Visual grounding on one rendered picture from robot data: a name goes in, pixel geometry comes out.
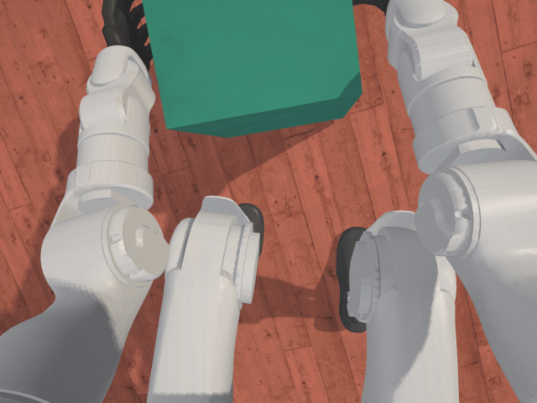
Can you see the left robot foot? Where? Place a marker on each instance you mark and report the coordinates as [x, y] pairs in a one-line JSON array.
[[256, 217]]

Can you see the robot right upper arm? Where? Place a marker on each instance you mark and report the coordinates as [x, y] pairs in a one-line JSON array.
[[483, 218]]

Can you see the robot right forearm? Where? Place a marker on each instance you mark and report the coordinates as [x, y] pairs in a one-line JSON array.
[[445, 92]]

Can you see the carton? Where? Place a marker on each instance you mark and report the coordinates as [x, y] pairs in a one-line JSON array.
[[228, 68]]

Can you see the right robot hand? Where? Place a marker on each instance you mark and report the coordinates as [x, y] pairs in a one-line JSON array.
[[381, 4]]

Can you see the robot right thigh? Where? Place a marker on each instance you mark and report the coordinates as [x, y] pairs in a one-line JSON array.
[[411, 333]]

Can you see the robot left upper arm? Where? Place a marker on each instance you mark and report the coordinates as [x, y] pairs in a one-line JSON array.
[[100, 265]]

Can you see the robot left forearm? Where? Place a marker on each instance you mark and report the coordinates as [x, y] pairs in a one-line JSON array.
[[113, 144]]

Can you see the left robot hand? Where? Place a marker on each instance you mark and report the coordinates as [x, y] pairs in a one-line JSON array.
[[121, 27]]

